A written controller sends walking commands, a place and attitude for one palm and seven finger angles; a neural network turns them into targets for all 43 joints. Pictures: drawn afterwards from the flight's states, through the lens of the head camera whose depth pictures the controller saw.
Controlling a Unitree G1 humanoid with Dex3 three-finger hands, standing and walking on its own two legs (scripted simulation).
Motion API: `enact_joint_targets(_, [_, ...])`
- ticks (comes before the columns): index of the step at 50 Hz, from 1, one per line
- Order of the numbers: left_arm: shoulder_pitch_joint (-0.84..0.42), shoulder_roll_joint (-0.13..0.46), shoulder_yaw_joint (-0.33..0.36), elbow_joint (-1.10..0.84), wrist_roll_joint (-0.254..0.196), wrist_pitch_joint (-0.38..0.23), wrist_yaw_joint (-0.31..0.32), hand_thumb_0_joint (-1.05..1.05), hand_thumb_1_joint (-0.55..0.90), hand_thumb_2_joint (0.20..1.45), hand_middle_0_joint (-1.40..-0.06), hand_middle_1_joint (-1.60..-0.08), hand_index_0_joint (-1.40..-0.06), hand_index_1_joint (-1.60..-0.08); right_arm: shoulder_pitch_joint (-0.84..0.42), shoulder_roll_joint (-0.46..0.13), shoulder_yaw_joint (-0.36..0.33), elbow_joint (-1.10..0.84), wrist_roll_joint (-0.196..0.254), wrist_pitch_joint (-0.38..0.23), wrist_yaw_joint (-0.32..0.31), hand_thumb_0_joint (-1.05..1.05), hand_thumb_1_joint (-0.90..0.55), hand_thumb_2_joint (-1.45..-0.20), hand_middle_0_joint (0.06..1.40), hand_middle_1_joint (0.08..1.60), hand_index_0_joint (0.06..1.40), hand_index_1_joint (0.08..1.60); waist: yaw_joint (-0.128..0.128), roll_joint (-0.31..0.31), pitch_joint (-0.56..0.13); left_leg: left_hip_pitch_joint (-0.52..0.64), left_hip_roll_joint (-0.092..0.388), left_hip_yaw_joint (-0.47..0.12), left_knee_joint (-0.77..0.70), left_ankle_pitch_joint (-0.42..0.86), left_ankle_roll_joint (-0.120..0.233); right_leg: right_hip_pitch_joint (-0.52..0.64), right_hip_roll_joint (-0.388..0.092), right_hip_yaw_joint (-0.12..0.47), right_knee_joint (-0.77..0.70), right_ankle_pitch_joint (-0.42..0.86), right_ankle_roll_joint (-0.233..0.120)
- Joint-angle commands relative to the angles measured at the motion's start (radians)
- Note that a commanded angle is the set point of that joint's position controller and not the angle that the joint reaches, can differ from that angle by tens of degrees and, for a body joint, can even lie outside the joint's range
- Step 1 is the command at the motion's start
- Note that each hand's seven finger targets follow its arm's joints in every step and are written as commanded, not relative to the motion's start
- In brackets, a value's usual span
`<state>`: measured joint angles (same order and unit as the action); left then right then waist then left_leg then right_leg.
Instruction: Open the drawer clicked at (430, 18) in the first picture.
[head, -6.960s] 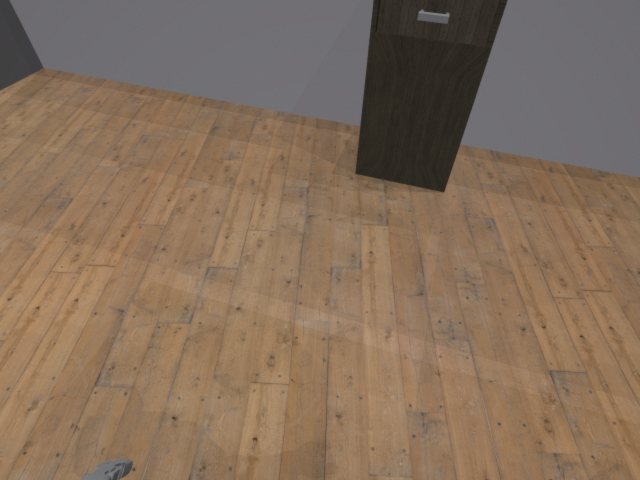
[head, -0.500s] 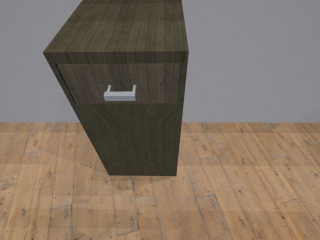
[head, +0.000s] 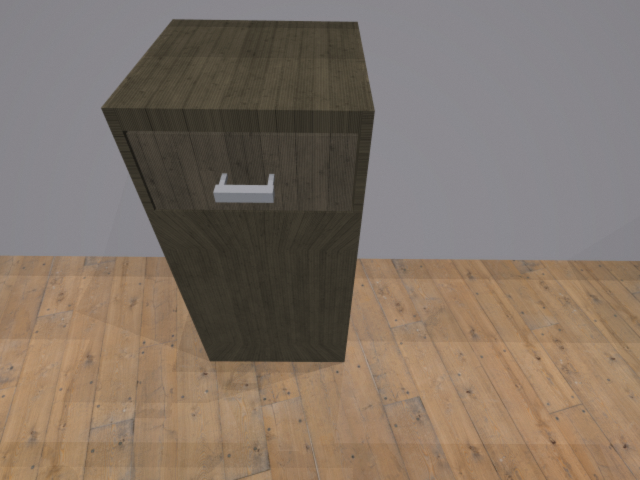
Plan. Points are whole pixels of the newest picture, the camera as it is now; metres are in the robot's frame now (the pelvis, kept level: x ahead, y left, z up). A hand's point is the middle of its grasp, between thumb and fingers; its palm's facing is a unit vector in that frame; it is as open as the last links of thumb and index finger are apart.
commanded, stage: look again from close up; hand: left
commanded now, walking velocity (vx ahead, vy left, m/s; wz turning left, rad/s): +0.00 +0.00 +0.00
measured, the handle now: (246, 186) +0.61 +0.17 +0.02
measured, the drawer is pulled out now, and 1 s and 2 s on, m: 0.00 0.00 0.00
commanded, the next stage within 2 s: shuffle to correct the standing spot in 0.08 s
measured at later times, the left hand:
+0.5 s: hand out of the picture -0.03 +0.14 -0.18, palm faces +0.08 -0.98 -0.15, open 7.4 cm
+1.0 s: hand out of the picture +0.16 +0.13 -0.17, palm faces +0.05 -0.96 -0.27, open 7.3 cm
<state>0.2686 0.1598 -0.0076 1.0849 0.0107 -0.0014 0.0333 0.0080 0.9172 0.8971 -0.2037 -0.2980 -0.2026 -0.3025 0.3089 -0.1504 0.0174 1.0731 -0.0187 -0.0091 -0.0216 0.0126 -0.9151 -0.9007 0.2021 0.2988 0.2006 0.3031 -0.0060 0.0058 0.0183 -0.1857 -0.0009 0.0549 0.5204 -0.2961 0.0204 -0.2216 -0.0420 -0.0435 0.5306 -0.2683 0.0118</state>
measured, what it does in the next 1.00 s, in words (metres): walks ahead: right foot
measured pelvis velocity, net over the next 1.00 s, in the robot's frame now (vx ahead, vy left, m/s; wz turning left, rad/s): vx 0.11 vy -0.06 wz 0.04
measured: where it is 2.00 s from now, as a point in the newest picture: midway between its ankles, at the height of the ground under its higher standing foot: outside the picture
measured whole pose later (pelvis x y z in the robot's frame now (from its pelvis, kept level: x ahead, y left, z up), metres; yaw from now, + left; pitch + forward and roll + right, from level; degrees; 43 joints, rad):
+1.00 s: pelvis +0.11 -0.06 -0.01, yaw +2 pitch +0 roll +1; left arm 0.20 0.18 0.04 1.01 0.01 -0.03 0.03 0.03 0.94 0.90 -0.20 -0.30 -0.20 -0.30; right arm 0.36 -0.13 -0.02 1.10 -0.01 0.00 -0.04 0.01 -0.90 -0.90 0.20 0.30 0.20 0.30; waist -0.03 0.03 0.09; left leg -0.24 0.04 0.05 0.79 -0.56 -0.01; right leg -0.41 -0.08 -0.10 0.66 -0.24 -0.02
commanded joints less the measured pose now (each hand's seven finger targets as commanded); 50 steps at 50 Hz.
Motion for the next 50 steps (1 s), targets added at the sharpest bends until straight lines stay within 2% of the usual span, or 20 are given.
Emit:
enact_joint_targets(1, [0.059, 0.08, 0.02, -0.04, 0.004, -0.013, -0.001, 0.0, 0.9, 0.9, -0.2, -0.3, -0.2, -0.3, 0.048, -0.101, -0.023, -0.04, 0.001, -0.015, -0.005, 0.0, -0.9, -0.9, 0.2, 0.3, 0.2, 0.3, 0.006, -0.002, 0.089, -0.132, 0.098, -0.118, -0.178, -0.033, 0.026, 0.001, -0.046, 0.065, -0.101, 0.003, -0.046])
enact_joint_targets(9, [0.095, 0.064, 0.02, -0.029, 0.006, -0.016, -0.003, 0.0, 0.9, 0.9, -0.2, -0.3, -0.2, -0.3, 0.062, -0.089, -0.024, -0.023, 0.004, -0.016, -0.006, 0.0, -0.9, -0.9, 0.2, 0.3, 0.2, 0.3, 0.006, -0.01, 0.076, -0.12, 0.095, -0.112, -0.179, -0.047, 0.027, -0.007, -0.051, 0.073, -0.116, 0.003, -0.045])
enact_joint_targets(14, [0.127, 0.051, 0.03, -0.025, 0.02, -0.009, -0.014, 0.0, 0.9, 0.9, -0.2, -0.3, -0.2, -0.3, 0.077, -0.112, -0.041, -0.015, -0.007, -0.004, -0.002, 0.0, -0.9, -0.9, 0.2, 0.3, 0.2, 0.3, 0.007, 0.032, 0.132, -0.181, 0.134, -0.168, -0.236, -0.361, 0.059, -0.067, -0.011, 0.027, -0.055, -0.231, -0.053])
enact_joint_targets(18, [0.168, 0.033, 0.038, -0.026, 0.022, -0.016, -0.025, 0.0, 0.9, 0.9, -0.2, -0.3, -0.2, -0.3, 0.073, -0.112, -0.05, -0.025, -0.008, -0.007, -0.001, 0.0, -0.9, -0.9, 0.2, 0.3, 0.2, 0.3, 0.016, 0.04, 0.159, -0.211, 0.148, -0.187, -0.225, -0.386, 0.083, -0.08, 0.0, 0.035, -0.026, -0.227, -0.066])
enact_joint_targets(22, [0.228, 0.054, 0.049, -0.009, 0.016, -0.032, -0.025, 0.0, 0.9, 0.9, -0.2, -0.3, -0.2, -0.3, 0.064, -0.064, -0.043, -0.04, -0.005, -0.022, 0.0, 0.0, -0.9, -0.9, 0.2, 0.3, 0.2, 0.3, 0.031, -0.075, 0.143, -0.268, 0.064, -0.079, -0.028, -0.234, 0.057, -0.008, -0.068, 0.18, -0.128, -0.26, -0.111])
enact_joint_targets(25, [0.299, 0.099, 0.068, 0.017, 0.011, -0.045, -0.012, 0.0, 0.9, 0.9, -0.2, -0.3, -0.2, -0.3, 0.027, -0.025, -0.036, -0.062, -0.006, -0.032, 0.007, 0.0, -0.9, -0.9, 0.2, 0.3, 0.2, 0.3, 0.045, -0.221, 0.097, -0.35, 0.012, 0.037, 0.265, -0.161, 0.035, 0.083, -0.225, 0.366, -0.264, -0.191, -0.198])
enact_joint_targets(27, [0.282, 0.095, 0.068, 0.016, 0.017, -0.051, -0.005, 0.0, 0.9, 0.9, -0.2, -0.3, -0.2, -0.3, 0.016, -0.015, -0.033, -0.069, -0.003, -0.04, 0.01, 0.0, -0.9, -0.9, 0.2, 0.3, 0.2, 0.3, 0.023, -0.144, 0.085, -0.322, 0.034, 0.026, 0.24, -0.189, 0.035, 0.083, -0.24, 0.323, -0.216, 0.0, -0.226])
enact_joint_targets(29, [0.201, 0.077, 0.057, 0.004, 0.015, -0.045, -0.009, 0.0, 0.9, 0.9, -0.2, -0.3, -0.2, -0.3, 0.123, -0.008, -0.026, -0.016, 0.0, -0.051, 0.01, 0.0, -0.9, -0.9, 0.2, 0.3, 0.2, 0.3, -0.038, -0.07, 0.054, -0.05, 0.035, 0.03, -0.008, -0.051, 0.037, -0.073, -0.15, 0.145, -0.059, 0.069, -0.164])
enact_joint_targets(30, [0.178, 0.031, 0.049, -0.008, 0.009, -0.041, -0.015, 0.0, 0.9, 0.9, -0.2, -0.3, -0.2, -0.3, 0.224, -0.059, -0.037, 0.028, -0.005, -0.059, 0.003, 0.0, -0.9, -0.9, 0.2, 0.3, 0.2, 0.3, -0.067, 0.1, 0.049, 0.098, 0.143, -0.146, -0.113, 0.068, 0.079, -0.216, -0.035, 0.037, 0.145, 0.028, -0.105])
enact_joint_targets(31, [0.137, -0.009, 0.039, -0.035, 0.007, -0.043, -0.019, 0.0, 0.9, 0.9, -0.2, -0.3, -0.2, -0.3, 0.354, -0.145, -0.06, 0.062, -0.016, -0.064, -0.015, 0.0, -0.9, -0.9, 0.2, 0.3, 0.2, 0.3, -0.104, 0.29, 0.027, 0.255, 0.369, -0.433, -0.221, 0.29, 0.172, -0.434, 0.052, -0.086, 0.402, -0.186, -0.047])
enact_joint_targets(32, [0.086, 0.026, 0.043, -0.063, 0.018, -0.041, -0.019, 0.0, 0.9, 0.9, -0.2, -0.3, -0.2, -0.3, 0.387, -0.155, -0.059, 0.073, -0.014, -0.055, -0.026, 0.0, -0.9, -0.9, 0.2, 0.3, 0.2, 0.3, -0.11, 0.189, 0.045, 0.291, 0.448, -0.474, -0.231, 0.417, 0.229, -0.515, 0.023, -0.012, 0.549, -0.288, -0.064])
enact_joint_targets(36, [0.04, -0.009, 0.051, -0.075, 0.02, -0.029, -0.042, 0.0, 0.9, 0.9, -0.2, -0.3, -0.2, -0.3, 0.216, -0.087, -0.036, 0.023, -0.012, -0.072, -0.025, 0.0, -0.9, -0.9, 0.2, 0.3, 0.2, 0.3, -0.031, 0.101, 0.182, 0.034, 0.367, -0.256, -0.267, 0.448, 0.224, -0.492, -0.062, 0.024, 0.617, -0.124, -0.043])
enact_joint_targets(39, [0.035, -0.045, 0.039, -0.081, 0.007, -0.018, -0.041, 0.0, 0.9, 0.9, -0.2, -0.3, -0.2, -0.3, 0.15, -0.091, -0.032, 0.002, -0.016, -0.072, -0.032, 0.0, -0.9, -0.9, 0.2, 0.3, 0.2, 0.3, -0.003, 0.13, 0.115, 0.001, 0.269, -0.065, -0.218, 0.701, 0.161, -0.309, -0.042, -0.021, 0.358, -0.058, -0.026])
enact_joint_targets(42, [0.073, -0.034, 0.037, -0.062, -0.001, -0.019, -0.028, 0.0, 0.9, 0.9, -0.2, -0.3, -0.2, -0.3, 0.095, -0.109, -0.039, -0.001, -0.008, -0.053, -0.033, 0.0, -0.9, -0.9, 0.2, 0.3, 0.2, 0.3, 0.025, 0.138, 0.043, -0.013, 0.223, -0.013, -0.121, 0.702, 0.103, -0.093, 0.005, -0.06, 0.11, 0.106, -0.018])
enact_joint_targets(44, [0.142, 0.026, 0.048, -0.044, 0.002, -0.024, -0.022, 0.0, 0.9, 0.9, -0.2, -0.3, -0.2, -0.3, 0.101, -0.106, -0.048, -0.001, 0.003, -0.038, -0.027, 0.0, -0.9, -0.9, 0.2, 0.3, 0.2, 0.3, 0.052, 0.072, 0.003, -0.046, 0.176, -0.001, -0.043, 0.477, 0.056, 0.053, -0.013, -0.052, -0.036, 0.309, -0.005])
enact_joint_targets(45, [0.17, 0.094, 0.061, -0.045, 0.006, -0.032, -0.012, 0.0, 0.9, 0.9, -0.2, -0.3, -0.2, -0.3, 0.124, -0.08, -0.05, -0.005, 0.008, -0.032, -0.022, 0.0, -0.9, -0.9, 0.2, 0.3, 0.2, 0.3, 0.055, -0.027, -0.048, -0.113, 0.13, 0.013, 0.04, 0.265, 0.019, 0.161, -0.099, 0.045, -0.006, 0.589, -0.023])
enact_joint_targets(46, [0.17, 0.16, 0.074, -0.054, 0.008, -0.035, -0.005, 0.0, 0.9, 0.9, -0.2, -0.3, -0.2, -0.3, 0.188, -0.045, -0.056, -0.007, 0.014, -0.022, -0.018, 0.0, -0.9, -0.9, 0.2, 0.3, 0.2, 0.3, 0.033, -0.177, -0.123, -0.196, 0.036, 0.035, 0.179, -0.078, -0.013, 0.247, -0.271, 0.23, 0.024, 0.923, -0.113])
enact_joint_targets(47, [0.162, 0.195, 0.079, -0.071, 0.004, -0.031, -0.002, 0.0, 0.9, 0.9, -0.2, -0.3, -0.2, -0.3, 0.227, -0.035, -0.064, -0.01, 0.02, -0.008, -0.022, 0.0, -0.9, -0.9, 0.2, 0.3, 0.2, 0.3, 0.021, -0.212, -0.181, -0.15, 0.007, 0.022, 0.316, -0.314, -0.023, 0.21, -0.382, 0.26, -0.044, 1.039, -0.2])
enact_joint_targets(48, [0.141, 0.192, 0.08, -0.081, 0.007, -0.031, 0.001, 0.0, 0.9, 0.9, -0.2, -0.3, -0.2, -0.3, 0.186, -0.016, -0.062, -0.017, 0.022, 0.001, -0.023, 0.0, -0.9, -0.9, 0.2, 0.3, 0.2, 0.3, 0.028, -0.237, -0.151, -0.155, 0.019, -0.017, 0.426, -0.373, -0.017, 0.142, -0.395, 0.267, -0.074, 0.999, -0.237])
enact_joint_targets(50, [0.076, 0.156, 0.078, -0.097, 0.011, -0.021, 0.011, 0.0, 0.9, 0.9, -0.2, -0.3, -0.2, -0.3, 0.114, -0.018, -0.06, -0.031, 0.015, 0.018, -0.02, 0.0, -0.9, -0.9, 0.2, 0.3, 0.2, 0.3, 0.036, -0.311, -0.1, -0.245, 0.029, -0.04, 0.568, -0.349, -0.024, 0.096, -0.345, 0.233, -0.082, 0.918, -0.242])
